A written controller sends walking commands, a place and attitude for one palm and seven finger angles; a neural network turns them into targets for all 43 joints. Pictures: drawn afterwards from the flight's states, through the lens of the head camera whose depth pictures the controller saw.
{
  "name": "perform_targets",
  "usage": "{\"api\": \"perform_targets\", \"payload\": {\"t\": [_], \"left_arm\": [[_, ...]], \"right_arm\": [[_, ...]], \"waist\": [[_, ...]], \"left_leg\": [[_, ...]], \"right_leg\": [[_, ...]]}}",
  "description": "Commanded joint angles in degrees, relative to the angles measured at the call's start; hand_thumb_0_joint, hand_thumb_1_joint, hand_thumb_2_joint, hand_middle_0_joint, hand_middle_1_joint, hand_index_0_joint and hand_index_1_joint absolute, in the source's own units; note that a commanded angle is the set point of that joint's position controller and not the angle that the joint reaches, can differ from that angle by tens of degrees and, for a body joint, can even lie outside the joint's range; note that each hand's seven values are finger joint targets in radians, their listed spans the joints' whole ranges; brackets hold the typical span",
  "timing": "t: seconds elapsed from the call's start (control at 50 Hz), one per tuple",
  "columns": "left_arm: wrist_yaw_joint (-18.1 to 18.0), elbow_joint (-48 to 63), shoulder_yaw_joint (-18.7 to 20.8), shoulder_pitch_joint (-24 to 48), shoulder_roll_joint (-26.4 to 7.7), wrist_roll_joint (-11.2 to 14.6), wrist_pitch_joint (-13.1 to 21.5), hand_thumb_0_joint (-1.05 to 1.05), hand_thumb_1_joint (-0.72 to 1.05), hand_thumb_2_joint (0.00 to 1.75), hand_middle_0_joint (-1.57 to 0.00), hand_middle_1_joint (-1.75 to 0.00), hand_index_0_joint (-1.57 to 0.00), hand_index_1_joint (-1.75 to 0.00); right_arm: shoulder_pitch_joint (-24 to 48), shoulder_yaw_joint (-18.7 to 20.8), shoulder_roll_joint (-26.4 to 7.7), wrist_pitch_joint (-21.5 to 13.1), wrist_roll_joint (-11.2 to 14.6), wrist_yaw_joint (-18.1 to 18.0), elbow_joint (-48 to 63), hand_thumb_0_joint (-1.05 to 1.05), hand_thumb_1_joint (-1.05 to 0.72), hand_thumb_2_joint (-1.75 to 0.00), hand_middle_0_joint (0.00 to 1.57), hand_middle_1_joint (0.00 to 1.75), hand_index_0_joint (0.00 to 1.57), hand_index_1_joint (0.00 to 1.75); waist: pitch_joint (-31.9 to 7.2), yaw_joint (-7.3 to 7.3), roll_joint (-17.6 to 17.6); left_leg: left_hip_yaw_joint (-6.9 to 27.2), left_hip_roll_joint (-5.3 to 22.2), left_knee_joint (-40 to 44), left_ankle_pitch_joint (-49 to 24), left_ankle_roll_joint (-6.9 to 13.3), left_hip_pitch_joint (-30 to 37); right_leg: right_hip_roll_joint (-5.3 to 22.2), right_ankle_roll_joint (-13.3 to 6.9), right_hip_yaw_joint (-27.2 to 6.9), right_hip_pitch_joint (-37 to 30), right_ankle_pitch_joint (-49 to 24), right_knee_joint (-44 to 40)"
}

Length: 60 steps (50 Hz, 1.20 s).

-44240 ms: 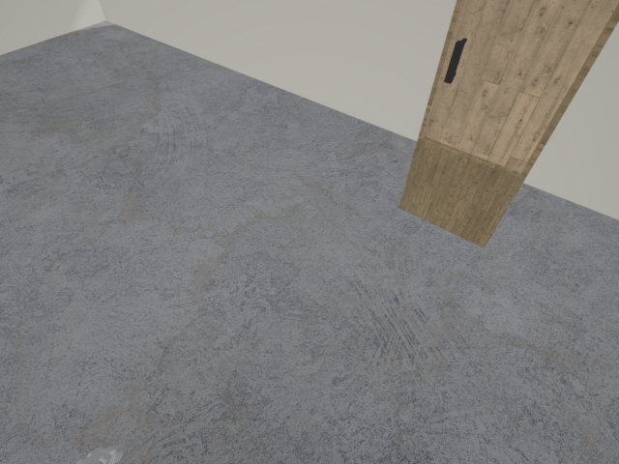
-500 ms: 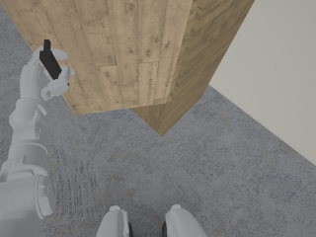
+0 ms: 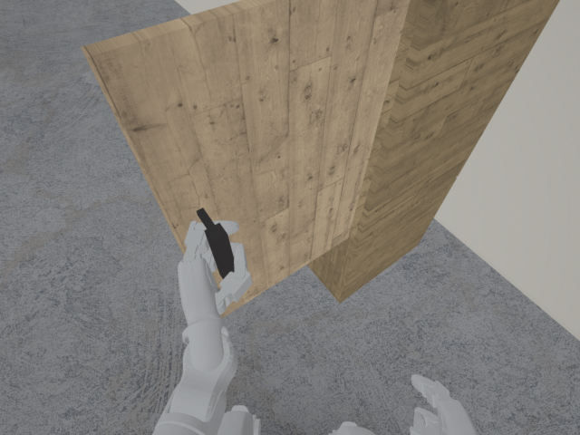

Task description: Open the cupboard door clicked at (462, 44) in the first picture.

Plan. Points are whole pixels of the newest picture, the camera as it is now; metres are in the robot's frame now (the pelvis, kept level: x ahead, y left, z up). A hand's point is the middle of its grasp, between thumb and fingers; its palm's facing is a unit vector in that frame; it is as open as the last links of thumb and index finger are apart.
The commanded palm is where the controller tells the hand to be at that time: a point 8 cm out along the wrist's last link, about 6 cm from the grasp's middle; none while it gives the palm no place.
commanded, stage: pull the door open along its arc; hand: left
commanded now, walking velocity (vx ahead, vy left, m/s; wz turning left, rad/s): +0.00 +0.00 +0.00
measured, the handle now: (216, 246) +0.37 +0.13 +0.03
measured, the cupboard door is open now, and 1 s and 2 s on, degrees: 89 98 100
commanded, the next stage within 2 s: open thumb and fingers to let go in 0.08 s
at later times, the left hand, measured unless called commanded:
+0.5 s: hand (274, 298) +0.29 +0.04 +0.04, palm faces +0.33 -0.95 -0.01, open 8.4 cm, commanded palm +0.25 +0.09 +0.03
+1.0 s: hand (269, 297) +0.29 +0.04 +0.04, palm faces +0.28 -0.96 +0.00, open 14.8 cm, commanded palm +0.25 +0.09 +0.03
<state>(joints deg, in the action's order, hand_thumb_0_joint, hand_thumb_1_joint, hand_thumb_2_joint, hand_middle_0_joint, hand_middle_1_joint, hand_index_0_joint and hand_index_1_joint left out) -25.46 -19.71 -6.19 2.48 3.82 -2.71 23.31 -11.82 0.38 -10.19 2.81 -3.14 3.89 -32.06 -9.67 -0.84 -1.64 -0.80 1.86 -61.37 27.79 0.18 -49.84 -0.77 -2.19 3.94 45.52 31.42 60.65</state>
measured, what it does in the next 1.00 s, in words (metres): stands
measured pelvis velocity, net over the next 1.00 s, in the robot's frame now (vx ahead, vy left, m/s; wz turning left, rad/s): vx -0.02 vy -0.02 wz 0.04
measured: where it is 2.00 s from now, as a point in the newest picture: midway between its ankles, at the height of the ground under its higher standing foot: outside the picture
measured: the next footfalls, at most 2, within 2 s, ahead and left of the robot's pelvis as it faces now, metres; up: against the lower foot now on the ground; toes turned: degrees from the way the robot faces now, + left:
none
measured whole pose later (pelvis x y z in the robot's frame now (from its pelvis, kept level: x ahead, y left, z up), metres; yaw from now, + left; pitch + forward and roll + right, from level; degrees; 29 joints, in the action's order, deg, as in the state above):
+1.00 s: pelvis -0.02 -0.02 -0.01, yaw +2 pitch +16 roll +1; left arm -29.1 -19.3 -12.8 0.4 5.4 -5.1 25.0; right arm -10.6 0.7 -10.8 -0.2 -3.5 1.0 -34.1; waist -9.3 0.2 -2.1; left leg 0.8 0.8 -62.3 26.4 -1.3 -51.7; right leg 0.2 -3.8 5.5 47.6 32.1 63.9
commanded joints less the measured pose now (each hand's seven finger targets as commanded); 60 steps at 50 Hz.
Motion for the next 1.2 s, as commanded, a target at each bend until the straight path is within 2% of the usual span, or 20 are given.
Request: {"api": "perform_targets", "payload": {"t": [0.0,0.06,0.14,0.16,0.2,0.26,0.38,0.44,0.46,0.56,0.6,0.66,0.7,0.92,0.96,1.08,1.1,1.12,1.16,1.18], "left_arm": [[-2.38,17.34,-4.45,-1.51,3.01,-2.28,4.51,0.00,0.90,0.90,-0.40,-1.35,-0.40,-1.35],[-3.59,20.62,-6.27,-7.20,3.98,-4.01,3.63,0.00,0.90,0.90,-0.40,-1.35,-0.40,-1.35],[-5.75,19.59,-8.77,1.05,5.84,-5.78,2.81,0.00,0.90,0.90,-0.40,-1.35,-0.40,-1.35],[-6.47,18.36,-8.66,6.74,5.73,-5.78,2.88,0.00,0.90,0.90,-0.40,-1.35,-0.40,-1.35],[-6.89,16.31,-6.51,6.45,4.24,-5.49,3.07,0.00,0.76,0.84,-0.39,-1.34,-0.39,-1.34],[-5.77,16.30,-5.64,5.55,3.52,-4.18,3.22,0.00,0.55,0.75,-0.38,-1.31,-0.38,-1.31],[-2.96,16.46,-6.88,6.81,3.91,-2.99,3.99,0.00,0.13,0.57,-0.35,-1.27,-0.35,-1.27],[-2.22,15.55,-5.10,5.93,2.31,-2.24,4.63,0.00,-0.08,0.48,-0.33,-1.24,-0.33,-1.24],[-2.09,16.06,-5.20,6.56,2.45,-1.97,4.95,0.00,-0.15,0.45,-0.32,-1.24,-0.32,-1.24],[-1.94,15.35,-5.23,4.98,3.04,-1.73,5.37,0.00,-0.50,0.30,-0.30,-1.20,-0.30,-1.20],[-2.18,14.73,-5.24,5.75,3.16,-1.69,5.39,0.00,-0.50,0.30,-0.30,-1.20,-0.30,-1.20],[-2.70,14.30,-5.56,6.25,3.38,-2.36,5.39,0.00,-0.50,0.30,-0.27,-1.05,-0.27,-1.05],[-3.22,13.90,-6.39,8.52,4.13,-2.98,5.46,0.00,-0.50,0.30,-0.26,-0.95,-0.26,-0.95],[-4.61,11.91,-7.00,12.46,5.28,-3.24,3.97,0.00,-0.50,0.30,-0.17,-0.40,-0.17,-0.40],[-4.71,11.69,-7.56,10.85,6.21,-3.36,3.71,0.00,-0.50,0.30,-0.15,-0.30,-0.15,-0.30],[-6.16,11.06,-8.71,14.00,7.85,-3.89,2.99,0.00,-0.50,0.30,-0.15,-0.30,-0.15,-0.30],[5.43,11.69,-20.08,12.69,2.12,-10.68,4.50,0.00,-0.50,0.30,-0.15,-0.30,-0.15,-0.30],[11.66,15.22,-15.54,15.39,-1.98,-8.44,6.64,0.00,-0.50,0.30,-0.15,-0.30,-0.15,-0.30],[20.98,18.24,-15.95,14.89,-3.78,-5.42,7.88,0.00,-0.50,0.30,-0.15,-0.30,-0.15,-0.30],[25.20,17.20,-16.33,12.03,-3.29,-2.50,6.95,0.00,-0.50,0.30,-0.15,-0.30,-0.15,-0.30]], "right_arm": [[1.90,2.21,-5.83,-3.26,-0.30,-1.00,8.31,0.00,-0.90,-0.90,0.20,0.30,0.20,0.30],[3.44,1.57,-4.85,-4.37,-0.51,-1.26,9.24,0.00,-0.90,-0.90,0.20,0.30,0.20,0.30],[4.21,0.93,-4.41,-5.64,-0.95,-2.13,7.89,0.00,-0.90,-0.90,0.20,0.30,0.20,0.30],[4.76,0.91,-4.52,-5.83,-1.11,-2.36,6.90,0.00,-0.90,-0.90,0.20,0.30,0.20,0.30],[5.07,1.12,-4.45,-6.07,-1.24,-2.89,6.26,0.00,-0.90,-0.90,0.20,0.30,0.20,0.30],[4.21,1.39,-4.37,-6.21,-1.06,-3.20,6.16,0.00,-0.90,-0.90,0.20,0.30,0.20,0.30],[3.40,1.83,-4.90,-6.01,-0.65,-3.31,5.92,0.00,-0.90,-0.90,0.20,0.30,0.20,0.30],[3.46,1.95,-5.15,-6.06,-0.55,-3.46,5.87,0.00,-0.90,-0.90,0.20,0.30,0.20,0.30],[3.50,2.06,-5.19,-6.08,-0.56,-3.41,5.85,0.00,-0.90,-0.90,0.20,0.30,0.20,0.30],[2.96,2.29,-5.35,-6.04,-0.45,-3.22,5.83,0.00,-0.90,-0.90,0.20,0.30,0.20,0.30],[2.89,2.29,-5.46,-6.07,-0.43,-3.19,5.72,0.00,-0.90,-0.90,0.20,0.30,0.20,0.30],[2.99,2.36,-5.58,-6.05,-0.45,-3.17,5.80,0.00,-0.90,-0.90,0.20,0.30,0.20,0.30],[2.82,2.42,-5.65,-6.03,-0.45,-3.21,5.61,0.00,-0.90,-0.90,0.20,0.30,0.20,0.30],[3.42,2.09,-5.69,-5.48,-0.53,-3.54,5.73,0.00,-0.90,-0.90,0.20,0.30,0.20,0.30],[3.47,2.05,-5.61,-5.38,-0.49,-3.37,6.19,0.00,-0.90,-0.90,0.20,0.30,0.20,0.30],[4.18,1.82,-5.72,-5.22,-0.53,-3.08,6.16,0.00,-0.90,-0.90,0.20,0.30,0.20,0.30],[0.56,1.87,-7.86,-4.71,-0.16,-2.70,5.66,0.00,-0.90,-0.90,0.20,0.30,0.20,0.30],[0.43,2.32,-7.22,-4.62,0.24,-2.93,7.12,0.00,-0.90,-0.90,0.20,0.30,0.20,0.30],[0.58,2.44,-7.65,-4.50,1.32,-3.36,8.61,0.00,-0.90,-0.90,0.20,0.30,0.20,0.30],[0.56,2.17,-7.73,-4.53,2.04,-3.46,9.51,0.00,-0.90,-0.90,0.20,0.30,0.20,0.30]], "waist": [[-14.59,0.81,4.35],[-13.78,1.39,4.72],[-10.82,-0.83,4.68],[-10.21,-2.12,4.60],[-12.32,-1.30,5.05],[-15.09,-0.81,6.55],[-15.20,-1.51,8.34],[-14.44,-1.01,10.30],[-15.21,-0.94,8.79],[-14.98,-0.67,8.22],[-13.89,-1.05,8.97],[-14.13,-0.88,8.34],[-13.70,-1.58,8.61],[-14.52,-1.55,6.71],[-14.96,-0.96,6.26],[-14.09,-1.33,5.04],[-12.10,-6.34,6.96],[-15.39,-4.18,5.37],[-18.77,-3.60,1.39],[-17.70,-3.68,0.70]], "left_leg": [[0.76,-1.98,6.93,-17.38,0.30,12.65],[0.75,-2.32,6.66,-16.29,0.31,11.55],[1.39,-2.68,4.70,-11.79,0.43,8.99],[1.51,-2.68,3.80,-10.32,0.48,8.34],[1.55,-2.89,3.23,-9.30,0.27,7.67],[1.43,-3.16,2.94,-10.55,0.15,6.53],[1.78,-3.08,2.68,-10.89,0.24,5.49],[2.22,-3.16,2.53,-10.18,0.20,3.58],[1.90,-3.28,2.47,-10.05,0.17,3.67],[1.82,-3.21,2.85,-10.72,0.21,4.62],[1.75,-3.18,2.88,-10.07,0.30,4.71],[1.71,-3.11,2.93,-10.10,0.39,5.02],[1.63,-3.09,2.96,-9.58,0.56,5.77],[1.52,-2.84,3.81,-10.71,0.81,8.94],[1.67,-2.78,4.17,-11.78,0.75,9.47],[2.45,-2.44,5.06,-10.48,0.55,10.66],[2.22,-2.41,3.42,-10.71,1.64,11.36],[2.31,-2.70,2.73,-11.79,1.84,10.64],[2.60,-2.75,2.73,-12.99,1.69,13.81],[2.80,-2.82,3.22,-12.59,1.67,14.74]], "right_leg": [[-0.03,0.38,-1.56,-9.79,-25.91,-8.21],[0.40,0.36,-2.25,-10.21,-25.49,-8.47],[1.32,0.87,-4.19,-6.68,-20.77,-9.87],[1.75,1.18,-4.83,-4.83,-18.94,-10.25],[2.34,1.48,-6.33,-5.78,-17.84,-10.78],[3.64,2.44,-8.61,-10.10,-23.41,-11.47],[4.69,3.16,-9.87,-11.51,-27.14,-11.56],[5.10,3.37,-10.97,-12.54,-26.51,-12.09],[5.30,3.45,-11.31,-12.68,-26.61,-12.05],[4.93,3.12,-10.14,-11.77,-26.76,-11.52],[4.71,3.08,-9.69,-10.52,-25.09,-11.75],[4.24,2.61,-8.90,-9.48,-23.03,-11.23],[3.93,2.48,-8.18,-7.96,-21.11,-11.29],[2.09,1.39,-4.57,-5.01,-18.48,-9.85],[1.64,1.00,-3.70,-5.15,-18.84,-9.17],[0.75,0.36,-1.73,-2.30,-14.34,-8.31],[1.06,0.63,-3.00,0.42,-17.95,-7.90],[1.56,0.18,-3.50,-1.65,-19.97,-7.03],[1.48,-0.21,-3.74,-1.76,-20.40,-5.91],[1.31,-0.24,-3.54,-1.56,-19.48,-6.48]]}}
